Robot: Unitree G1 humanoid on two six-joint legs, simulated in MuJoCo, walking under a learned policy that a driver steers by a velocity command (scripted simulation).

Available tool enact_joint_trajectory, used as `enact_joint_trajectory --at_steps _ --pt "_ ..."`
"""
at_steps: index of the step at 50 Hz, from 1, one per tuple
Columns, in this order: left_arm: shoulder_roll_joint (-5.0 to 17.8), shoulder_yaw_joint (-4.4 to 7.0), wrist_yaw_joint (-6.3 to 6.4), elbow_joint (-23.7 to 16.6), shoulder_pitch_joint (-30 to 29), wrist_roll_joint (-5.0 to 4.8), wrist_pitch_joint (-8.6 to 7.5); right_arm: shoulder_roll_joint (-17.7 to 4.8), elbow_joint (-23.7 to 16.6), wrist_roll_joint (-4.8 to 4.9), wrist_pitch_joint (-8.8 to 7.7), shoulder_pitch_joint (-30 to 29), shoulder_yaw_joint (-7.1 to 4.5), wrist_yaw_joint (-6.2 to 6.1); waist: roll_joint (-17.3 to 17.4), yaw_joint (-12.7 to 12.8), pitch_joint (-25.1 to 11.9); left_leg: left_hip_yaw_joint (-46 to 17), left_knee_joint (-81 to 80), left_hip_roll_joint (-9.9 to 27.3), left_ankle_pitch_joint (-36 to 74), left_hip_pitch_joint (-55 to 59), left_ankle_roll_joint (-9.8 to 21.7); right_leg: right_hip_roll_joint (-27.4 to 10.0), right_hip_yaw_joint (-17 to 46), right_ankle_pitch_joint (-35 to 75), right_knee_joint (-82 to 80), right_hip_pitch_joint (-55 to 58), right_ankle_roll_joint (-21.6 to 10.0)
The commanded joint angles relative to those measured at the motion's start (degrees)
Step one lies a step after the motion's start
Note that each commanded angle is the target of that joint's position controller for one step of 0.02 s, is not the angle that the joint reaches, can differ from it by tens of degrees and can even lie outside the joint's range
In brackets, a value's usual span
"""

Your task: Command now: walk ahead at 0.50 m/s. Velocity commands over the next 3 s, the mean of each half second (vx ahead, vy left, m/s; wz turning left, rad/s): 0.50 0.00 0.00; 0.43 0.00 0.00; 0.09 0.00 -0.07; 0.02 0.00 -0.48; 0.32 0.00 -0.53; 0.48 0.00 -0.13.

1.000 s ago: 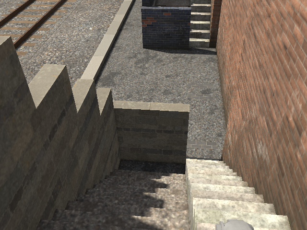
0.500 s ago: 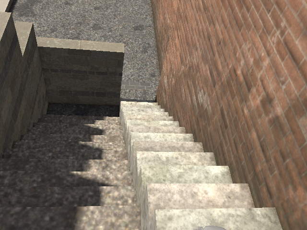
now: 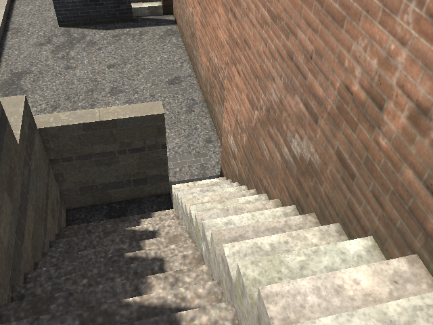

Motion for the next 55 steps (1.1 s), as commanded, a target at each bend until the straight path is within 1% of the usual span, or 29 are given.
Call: enact_joint_trajectory --at_steps 1,3,4,6,7,8,9,11,14,16,18,20,22,24,26,27,28,29,31,32,35,38,40,42,48,51,52,53,55 --pt "0.58 -0.90 -1.05 -7.76 -11.74 -1.11 -2.35 -5.66 -2.05 -0.65 -0.77 -0.87 -0.99 1.05 5.67 -2.04 10.08 -31.21 -25.43 12.64 22.10 -1.23 4.54 -1.64 -4.29 1.83 -10.55 -3.53 -1.21" --pt "1.08 -0.48 -1.35 -4.86 -2.12 0.00 -2.17 -6.72 -0.04 -0.47 -0.95 -1.47 -1.11 1.41 13.30 0.13 4.49 -32.93 -17.89 15.81 32.66 -2.82 5.06 -2.36 -7.44 5.49 6.27 4.66 -1.80" --pt "2.55 -0.90 -0.91 -6.18 -4.67 -2.58 -2.23 -5.63 -1.00 -0.97 -0.14 0.88 -0.90 0.55 4.40 -1.49 10.32 -29.37 -16.79 12.28 31.38 6.22 4.02 -4.32 -6.25 -4.60 -16.71 -5.82 -2.46" --pt "1.29 -0.63 -1.86 -5.27 -5.36 -2.22 -2.00 -8.55 0.69 -1.60 1.12 3.21 -1.43 0.25 3.09 -4.76 12.72 -30.39 -17.15 13.22 40.03 3.80 6.03 -5.80 -9.80 -7.96 -22.38 3.56 -2.03" --pt "0.33 -0.37 -2.26 -1.79 5.53 0.28 -1.59 -9.08 1.62 -0.40 1.21 0.03 -1.87 0.74 5.63 0.82 6.78 -29.00 -6.80 13.90 40.57 -7.48 6.02 -4.60 -11.43 -0.53 -5.00 20.01 -3.76" --pt "2.04 0.12 -2.05 2.34 21.04 -0.17 -0.86 -9.73 -1.23 -0.24 0.42 -9.07 -2.16 2.01 0.49 11.93 3.08 -21.78 10.28 8.99 39.42 -18.57 2.30 -6.61 -5.10 -4.05 -11.42 34.81 -9.05" --pt "4.47 0.76 -1.81 4.54 28.55 -2.37 -0.52 -10.52 -2.79 1.00 0.17 -9.69 -3.48 2.41 -11.65 15.13 1.19 -7.83 29.47 2.28 16.30 -25.85 -1.20 -13.41 -0.33 6.12 -19.53 43.98 -13.62" --pt "3.46 -0.46 -1.05 4.83 30.39 -2.28 -2.20 -7.61 -4.52 -0.92 -1.43 -8.70 -3.12 1.58 -3.61 11.64 -1.62 -13.73 25.23 4.12 10.75 -46.07 -4.12 -21.10 5.80 8.77 -5.14 54.48 -15.27" --pt "1.09 -1.71 2.55 3.27 17.76 -1.68 -2.57 -4.73 -6.32 -1.72 0.64 -11.08 -2.51 1.59 -1.00 3.09 1.92 -14.21 -5.46 7.73 35.20 -28.88 -8.35 -23.27 12.08 5.90 -9.89 20.85 -18.95" --pt "3.58 -1.01 1.60 2.31 17.15 -0.19 -3.23 -4.53 -1.49 -1.61 2.66 -5.13 -2.86 1.11 -3.62 1.78 -1.85 -5.72 -1.40 5.67 42.80 -8.95 -7.56 -19.10 5.44 12.04 -6.17 7.24 -15.48" --pt "0.19 -1.48 2.99 4.00 21.35 -3.00 -4.58 -5.60 -5.32 -0.59 1.45 -16.56 -3.47 2.33 1.44 3.63 2.83 -9.14 -15.80 6.70 65.94 -16.15 -5.78 -12.04 3.47 -17.69 2.11 7.15 -10.97" --pt "0.45 -1.26 3.84 1.84 14.48 -3.69 -4.47 -0.43 -7.97 0.25 -0.14 -20.79 -0.88 3.69 2.45 2.50 3.88 -2.48 -34.00 5.70 84.67 9.93 -7.36 -6.28 -4.94 -36.85 0.95 -11.98 -8.12" --pt "1.05 -0.72 4.12 1.70 16.89 -2.06 -3.66 -0.84 -9.80 1.53 0.07 -21.77 -0.50 3.34 -2.11 5.48 7.32 -4.00 -41.26 8.10 79.62 11.76 -7.15 -8.65 -2.88 -33.51 6.11 -8.78 -9.06" --pt "2.22 -0.77 3.00 2.23 16.52 -2.11 -3.26 -4.57 -7.03 -0.17 0.75 -13.80 -1.54 2.76 -5.19 3.19 5.04 -2.95 -33.99 7.91 76.86 13.60 -4.62 -10.33 -1.21 -23.66 19.41 -5.73 -9.11" --pt "2.62 -0.09 4.51 3.46 23.16 1.46 -0.57 -8.60 -5.47 2.95 0.63 -9.89 -3.11 3.46 0.79 6.22 7.54 -4.68 -62.36 13.21 56.75 15.73 -3.86 -8.62 0.04 -13.97 30.47 5.03 -11.89" --pt "3.35 0.07 4.49 5.13 23.31 1.03 -0.51 -9.45 -2.78 2.27 0.57 -0.31 -4.07 3.54 2.25 0.97 3.53 -0.40 -55.99 11.19 65.85 29.92 -3.23 -6.55 -2.22 -10.51 47.15 -1.17 -11.19" --pt "-1.03 0.10 3.09 4.62 30.16 -0.75 -0.74 -12.50 -1.37 1.89 0.30 3.06 -4.26 4.53 16.27 4.22 -1.43 -12.66 -44.99 21.99 91.67 41.60 0.94 4.53 -6.10 -61.05 75.04 -16.78 -9.03" --pt "-1.14 -0.43 3.44 2.95 31.59 -1.60 -1.08 -12.72 -1.66 1.99 0.50 4.43 -3.72 5.29 14.25 6.04 -6.35 -15.63 -30.80 27.10 93.77 50.65 -1.08 0.62 -8.45 -65.87 82.68 -31.83 -8.81" --pt "0.99 -0.43 3.59 0.95 22.39 -0.24 -1.20 -15.42 -0.83 2.54 -0.12 6.28 -4.94 5.31 12.91 1.60 -6.24 -26.59 -41.49 31.97 49.67 42.02 7.90 -3.09 -4.78 -53.20 77.33 -41.39 -9.16" --pt "1.97 0.00 3.06 -0.46 15.33 1.01 -0.69 -13.31 -0.57 2.44 -0.23 4.86 -4.50 4.63 10.91 1.52 0.56 -33.90 -49.25 32.73 28.92 31.13 10.90 -5.67 -5.31 -49.35 71.69 -42.81 -7.07" --pt "-2.40 -0.91 1.22 -2.29 8.07 1.02 0.74 -1.57 -2.41 0.30 -2.24 -7.90 0.76 2.86 2.43 10.21 13.73 -21.29 -48.10 22.93 30.73 -5.41 3.28 -5.95 -6.42 -21.70 40.53 -29.06 -0.38" --pt "-3.83 -0.88 0.56 3.79 16.84 2.41 1.63 -8.93 -2.62 2.10 -2.74 -10.96 -1.01 2.43 9.75 14.12 5.38 -17.45 -46.77 19.49 44.06 -13.41 3.22 -6.73 -12.06 -2.18 31.38 -5.04 1.10" --pt "0.72 0.74 -0.18 2.29 9.33 1.88 0.01 -6.64 -0.70 3.50 -3.50 -6.40 -0.84 1.50 8.61 9.84 6.43 -18.31 -38.63 16.89 33.56 1.82 2.39 -8.34 -8.18 11.45 16.84 -16.54 -0.97" --pt "-0.99 -0.27 -0.65 0.48 1.55 1.99 -0.89 -3.90 -1.50 3.97 -2.98 -6.88 -0.17 0.85 3.26 7.47 6.94 -15.24 -35.38 14.25 25.64 -1.60 1.54 -7.46 -12.03 23.24 1.05 -7.32 -0.49" --pt "-0.09 -0.50 -0.41 1.25 8.32 0.44 -1.99 -3.94 0.39 1.30 -1.51 -4.13 -0.21 0.57 6.85 3.57 8.62 -11.69 -15.72 12.42 46.37 0.77 0.75 -5.17 -15.84 19.50 -13.41 10.25 -1.30" --pt "5.62 1.82 0.19 6.35 29.26 -0.92 -1.45 -6.89 1.15 -0.02 0.23 -7.01 -1.64 0.00 8.88 12.30 4.07 -11.63 12.07 10.95 67.93 1.68 -0.54 -10.45 -13.27 16.07 -35.75 32.71 -3.99" --pt "8.32 2.39 -0.13 7.61 32.55 -0.38 -1.76 -5.24 -0.03 1.08 0.32 -3.88 -2.61 0.29 -6.69 11.68 3.28 -4.06 37.90 -0.03 12.50 -13.48 -2.83 -19.29 -7.96 46.81 -31.68 46.03 -8.38" --pt "4.23 -0.10 -1.14 7.12 30.58 -2.03 -1.36 -2.60 -1.18 2.31 1.04 4.63 -2.03 -0.04 -6.82 4.00 -4.33 -5.89 39.02 1.21 -9.25 -30.82 -3.35 -27.86 -0.65 67.53 -6.58 61.37 -11.44" --pt "2.08 -1.55 -0.83 4.55 27.26 -3.41 -1.26 -4.27 -1.76 0.00 2.97 -4.00 -1.74 -0.11 -0.26 6.47 -3.92 -9.25 33.84 5.30 2.67 -31.86 -3.56 -25.90 -2.05 41.58 -12.04 46.14 -15.46"
Next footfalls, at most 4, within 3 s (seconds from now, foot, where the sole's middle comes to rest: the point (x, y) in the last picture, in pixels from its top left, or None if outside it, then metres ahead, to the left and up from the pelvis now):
0.16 right None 0.15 -0.09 -0.85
0.54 left None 0.36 0.13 -1.06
1.02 right None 0.61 -0.03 -1.26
1.38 left None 0.62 0.20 -1.26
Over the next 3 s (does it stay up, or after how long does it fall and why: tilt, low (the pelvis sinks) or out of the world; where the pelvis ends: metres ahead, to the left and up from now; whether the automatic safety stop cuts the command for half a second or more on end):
stays up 0.66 0.00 -0.54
